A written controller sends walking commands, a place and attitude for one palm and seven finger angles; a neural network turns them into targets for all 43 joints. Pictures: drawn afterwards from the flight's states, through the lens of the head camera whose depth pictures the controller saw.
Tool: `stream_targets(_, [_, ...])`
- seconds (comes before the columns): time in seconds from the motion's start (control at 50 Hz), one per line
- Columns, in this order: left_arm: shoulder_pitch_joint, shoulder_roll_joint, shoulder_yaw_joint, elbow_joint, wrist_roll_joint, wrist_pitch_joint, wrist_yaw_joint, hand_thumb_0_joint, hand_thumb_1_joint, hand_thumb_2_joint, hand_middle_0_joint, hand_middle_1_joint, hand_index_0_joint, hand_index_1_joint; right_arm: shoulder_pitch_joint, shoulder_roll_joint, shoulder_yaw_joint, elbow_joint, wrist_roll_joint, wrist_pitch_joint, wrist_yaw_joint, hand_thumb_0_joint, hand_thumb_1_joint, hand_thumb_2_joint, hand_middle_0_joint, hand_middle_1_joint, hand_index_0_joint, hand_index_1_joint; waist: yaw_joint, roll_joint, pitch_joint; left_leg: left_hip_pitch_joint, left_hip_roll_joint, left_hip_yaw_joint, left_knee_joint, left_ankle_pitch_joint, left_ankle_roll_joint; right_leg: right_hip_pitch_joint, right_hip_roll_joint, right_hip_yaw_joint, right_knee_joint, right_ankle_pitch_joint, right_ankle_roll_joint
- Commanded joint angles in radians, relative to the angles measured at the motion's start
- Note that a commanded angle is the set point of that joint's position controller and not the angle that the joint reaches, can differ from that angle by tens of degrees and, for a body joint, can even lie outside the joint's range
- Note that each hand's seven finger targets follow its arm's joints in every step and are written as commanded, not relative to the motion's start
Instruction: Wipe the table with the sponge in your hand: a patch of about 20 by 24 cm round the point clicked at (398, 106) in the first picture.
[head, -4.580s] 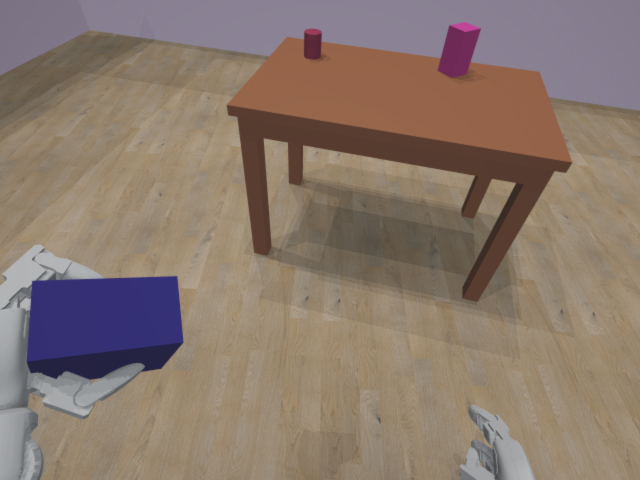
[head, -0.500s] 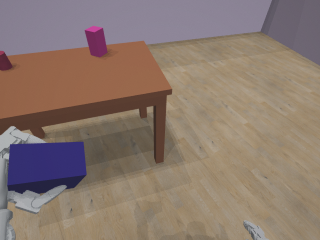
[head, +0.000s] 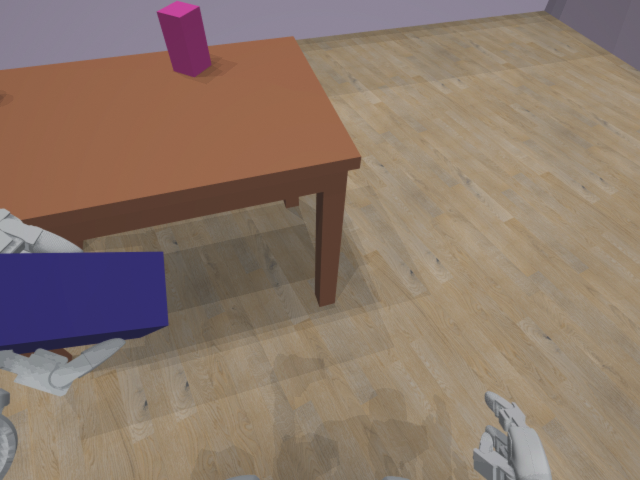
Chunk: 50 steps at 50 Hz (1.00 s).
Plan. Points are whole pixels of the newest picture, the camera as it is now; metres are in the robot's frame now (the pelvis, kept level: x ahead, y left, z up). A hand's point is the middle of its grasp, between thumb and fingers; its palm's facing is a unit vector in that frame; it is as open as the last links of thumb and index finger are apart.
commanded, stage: take the last steps up to it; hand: left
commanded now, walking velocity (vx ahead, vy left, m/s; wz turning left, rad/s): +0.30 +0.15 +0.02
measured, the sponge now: (106, 302) +0.24 +0.21 +0.16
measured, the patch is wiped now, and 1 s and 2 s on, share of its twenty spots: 0.00 0.00 0.00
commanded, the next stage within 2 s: come to a stop and stand still in 1.40 s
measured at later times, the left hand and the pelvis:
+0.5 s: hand (89, 218) +0.32 +0.25 +0.18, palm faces +0.36 -0.80 -0.47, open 10.7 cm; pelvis +0.11 +0.02 +0.02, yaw +1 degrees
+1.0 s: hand (90, 159) +0.41 +0.29 +0.18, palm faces +0.43 -0.78 -0.45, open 10.7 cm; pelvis +0.20 +0.05 +0.01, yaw +1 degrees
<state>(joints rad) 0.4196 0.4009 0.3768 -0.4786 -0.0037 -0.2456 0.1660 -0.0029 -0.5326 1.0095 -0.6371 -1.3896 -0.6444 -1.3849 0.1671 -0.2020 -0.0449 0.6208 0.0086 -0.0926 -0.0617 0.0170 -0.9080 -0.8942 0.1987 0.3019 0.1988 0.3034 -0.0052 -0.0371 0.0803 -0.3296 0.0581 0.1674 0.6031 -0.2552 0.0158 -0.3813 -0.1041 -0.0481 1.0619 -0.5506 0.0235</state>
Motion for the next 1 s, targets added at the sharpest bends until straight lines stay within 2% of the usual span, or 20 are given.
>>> stream_targets(0.0, [0.008, 0.152, 0.12, -0.339, -0.013, -0.081, 0.009, 0.0, 0.1, 1.3, -1.2, -1.6, -1.2, -1.6, -0.039, -0.114, -0.031, -0.125, 0.007, -0.075, 0.008, 0.0, -0.9, -0.9, 0.2, 0.3, 0.2, 0.3, 0.012, 0.27, -0.174, 0.168, 0.242, -0.27, -0.286, 0.115, 0.197, -0.146, -0.013, -0.038, -0.021, 0.072, 0.007])
stream_targets(0.12, [0.04, 0.14, 0.12, -0.234, -0.016, -0.053, 0.011, 0.0, 0.1, 1.3, -1.2, -1.6, -1.2, -1.6, -0.035, -0.106, -0.011, -0.113, -0.001, -0.078, -0.006, 0.0, -0.9, -0.9, 0.2, 0.3, 0.2, 0.3, 0.02, 0.189, -0.191, -0.019, 0.167, -0.129, -0.122, -0.079, 0.088, 0.246, 0.045, -0.128, -0.537, 0.221, 0.001])
stream_targets(0.14, [0.02, 0.143, 0.117, -0.192, -0.008, -0.045, 0.009, 0.0, 0.1, 1.3, -1.2, -1.6, -1.2, -1.6, -0.028, -0.098, -0.012, -0.11, -0.002, -0.065, -0.006, 0.0, -0.9, -0.9, 0.2, 0.3, 0.2, 0.3, 0.02, 0.032, -0.176, -0.121, 0.104, -0.078, 0.062, -0.142, 0.055, 0.312, -0.046, 0.024, -0.652, 0.19, -0.043])
stream_targets(0.16, [-0.002, 0.179, 0.14, -0.159, -0.005, -0.039, 0.011, 0.0, 0.1, 1.3, -1.2, -1.6, -1.2, -1.6, -0.036, -0.079, -0.008, -0.122, -0.004, -0.053, -0.002, 0.0, -0.9, -0.9, 0.2, 0.3, 0.2, 0.3, 0.018, -0.247, -0.168, -0.336, -0.019, -0.012, 0.339, -0.259, 0.003, 0.4, -0.272, 0.44, -0.771, 0.175, -0.154])
stream_targets(0.18, [-0.041, 0.193, 0.162, -0.137, -0.03, -0.037, 0.013, 0.0, 0.1, 1.3, -1.2, -1.6, -1.2, -1.6, -0.066, -0.108, -0.015, -0.13, -0.005, -0.057, 0.007, 0.0, -0.9, -0.9, 0.2, 0.3, 0.2, 0.3, 0.031, -0.298, -0.145, -0.428, -0.016, -0.131, 0.555, -0.268, -0.022, 0.376, -0.406, 0.649, -0.847, 0.167, -0.216])
stream_targets(0.2, [-0.08, 0.19, 0.153, -0.147, -0.032, -0.044, 0.005, 0.0, 0.1, 1.3, -1.2, -1.6, -1.2, -1.6, -0.068, -0.114, -0.017, -0.111, -0.009, -0.052, 0.017, 0.0, -0.9, -0.9, 0.2, 0.3, 0.2, 0.3, 0.013, -0.231, -0.126, -0.451, 0.0, -0.201, 0.664, -0.211, -0.034, 0.363, -0.4, 0.647, -0.844, 0.182, -0.23])
stream_targets(0.24, [-0.046, 0.162, 0.135, -0.141, -0.024, -0.068, -0.009, 0.0, 0.1, 1.3, -1.2, -1.6, -1.2, -1.6, -0.062, -0.093, 0.003, -0.085, -0.009, -0.04, 0.015, 0.0, -0.9, -0.9, 0.2, 0.3, 0.2, 0.3, 0.008, -0.08, -0.098, -0.448, 0.042, -0.206, 0.699, -0.114, -0.047, 0.339, -0.326, 0.364, -0.779, 0.432, -0.197])
stream_targets(0.32, [-0.028, 0.143, 0.102, -0.182, -0.005, -0.09, -0.005, 0.0, 0.1, 1.3, -1.2, -1.6, -1.2, -1.6, -0.06, -0.087, 0.004, -0.108, -0.014, -0.027, 0.015, 0.0, -0.9, -0.9, 0.2, 0.3, 0.2, 0.3, 0.001, -0.109, -0.139, -0.272, 0.056, -0.123, 0.367, -0.063, -0.039, 0.301, -0.235, 0.063, -0.706, 0.773, -0.143])
stream_targets(0.48, [-0.017, 0.159, 0.133, -0.282, -0.01, -0.07, 0.034, 0.0, 0.1, 1.3, -1.2, -1.6, -1.2, -1.6, -0.019, -0.083, -0.025, -0.17, -0.015, -0.039, -0.003, 0.0, -0.9, -0.9, 0.2, 0.3, 0.2, 0.3, 0.008, -0.066, -0.217, 0.139, -0.048, 0.064, -0.169, 0.084, -0.015, 0.283, -0.147, 0.017, -0.529, 0.655, -0.095])
stream_targets(0.5, [-0.035, 0.144, 0.111, -0.294, -0.014, -0.074, 0.032, 0.0, 0.1, 1.3, -1.2, -1.6, -1.2, -1.6, 0.008, -0.105, -0.037, -0.171, -0.004, -0.04, -0.007, 0.0, -0.9, -0.9, 0.2, 0.3, 0.2, 0.3, -0.019, 0.056, -0.25, 0.275, 0.001, -0.009, -0.204, 0.126, 0.007, 0.203, -0.112, -0.025, -0.349, 0.588, -0.066])
stream_targets(0.52, [-0.049, 0.147, 0.119, -0.314, -0.017, -0.081, 0.033, 0.0, 0.1, 1.3, -1.2, -1.6, -1.2, -1.6, -0.005, -0.136, -0.048, -0.179, 0.0, -0.04, -0.003, 0.0, -0.9, -0.9, 0.2, 0.3, 0.2, 0.3, -0.013, 0.295, -0.275, 0.413, 0.191, -0.263, -0.21, 0.314, 0.095, -0.016, 0.005, -0.094, -0.115, 0.236, -0.014])
stream_targets(0.54, [-0.068, 0.158, 0.119, -0.308, -0.016, -0.092, 0.031, 0.0, 0.1, 1.3, -1.2, -1.6, -1.2, -1.6, 0.0, -0.131, -0.048, -0.191, 0.005, -0.047, 0.007, 0.0, -0.9, -0.9, 0.2, 0.3, 0.2, 0.3, -0.005, 0.344, -0.262, 0.428, 0.317, -0.479, -0.245, 0.459, 0.189, -0.162, 0.071, -0.053, 0.085, -0.12, -0.01])
stream_targets(0.58, [-0.043, 0.192, 0.146, -0.249, -0.021, -0.087, 0.017, 0.0, 0.1, 1.3, -1.2, -1.6, -1.2, -1.6, -0.021, -0.118, -0.041, -0.159, 0.003, -0.059, 0.008, 0.0, -0.9, -0.9, 0.2, 0.3, 0.2, 0.3, -0.007, 0.327, -0.217, 0.302, 0.34, -0.489, -0.284, 0.212, 0.26, -0.26, 0.001, 0.03, 0.212, -0.056, -0.011])
stream_targets(0.68, [0.048, 0.131, 0.108, -0.314, -0.035, -0.077, -0.006, 0.0, 0.1, 1.3, -1.2, -1.6, -1.2, -1.6, -0.027, -0.103, -0.022, -0.137, 0.007, -0.091, 0.016, 0.0, -0.9, -0.9, 0.2, 0.3, 0.2, 0.3, 0.012, 0.288, -0.176, 0.117, 0.209, -0.203, -0.302, 0.194, 0.175, -0.099, 0.001, -0.059, -0.082, 0.133, 0.007])
stream_targets(0.8, [-0.002, 0.144, 0.113, -0.19, -0.024, -0.034, 0.002, 0.0, 0.1, 1.3, -1.2, -1.6, -1.2, -1.6, -0.024, -0.108, -0.007, -0.122, 0.002, -0.075, -0.011, 0.0, -0.9, -0.9, 0.2, 0.3, 0.2, 0.3, 0.018, 0.156, -0.194, 0.019, 0.175, -0.127, -0.167, -0.051, 0.092, 0.206, 0.056, -0.133, -0.509, 0.234, 0.007])
stream_targets(0.82, [-0.036, 0.144, 0.107, -0.165, -0.016, -0.032, 0.003, 0.0, 0.1, 1.3, -1.2, -1.6, -1.2, -1.6, -0.026, -0.102, -0.006, -0.117, -0.002, -0.067, -0.015, 0.0, -0.9, -0.9, 0.2, 0.3, 0.2, 0.3, 0.016, 0.067, -0.175, -0.064, 0.132, -0.11, -0.047, -0.128, 0.065, 0.268, 0.0, -0.038, -0.615, 0.24, -0.021])
stream_targets(0.86, [-0.089, 0.19, 0.144, -0.103, -0.022, -0.024, 0.007, 0.0, 0.1, 1.3, -1.2, -1.6, -1.2, -1.6, -0.059, -0.088, 0.002, -0.136, -0.006, -0.063, -0.007, 0.0, -0.9, -0.9, 0.2, 0.3, 0.2, 0.3, 0.031, -0.291, -0.132, -0.343, -0.039, -0.075, 0.424, -0.314, -0.015, 0.319, -0.363, 0.593, -0.825, 0.213, -0.197])
stream_targets(0.88, [-0.114, 0.164, 0.108, -0.113, -0.031, -0.031, -0.001, 0.0, 0.1, 1.3, -1.2, -1.6, -1.2, -1.6, -0.044, -0.114, -0.015, -0.115, -0.011, -0.063, 0.007, 0.0, -0.9, -0.9, 0.2, 0.3, 0.2, 0.3, 0.015, -0.272, -0.123, -0.361, -0.018, -0.179, 0.572, -0.226, -0.034, 0.307, -0.383, 0.622, -0.847, 0.24, -0.212])
stream_targets(0.94, [-0.105, 0.16, 0.107, -0.155, -0.015, -0.064, -0.006, 0.0, 0.1, 1.3, -1.2, -1.6, -1.2, -1.6, -0.053, -0.084, 0.016, -0.089, -0.011, -0.043, 0.014, 0.0, -0.9, -0.9, 0.2, 0.3, 0.2, 0.3, 0.001, -0.073, -0.137, -0.36, 0.024, -0.193, 0.645, -0.11, -0.049, 0.319, -0.287, 0.253, -0.737, 0.628, -0.179])
stream_targets(0.98, [-0.06, 0.148, 0.092, -0.18, -0.005, -0.076, -0.006, 0.0, 0.1, 1.3, -1.2, -1.6, -1.2, -1.6, -0.062, -0.091, 0.009, -0.1, -0.013, -0.032, 0.013, 0.0, -0.9, -0.9, 0.2, 0.3, 0.2, 0.3, -0.002, -0.083, -0.145, -0.298, 0.029, -0.158, 0.517, -0.081, -0.047, 0.302, -0.252, 0.113, -0.708, 0.815, -0.149])
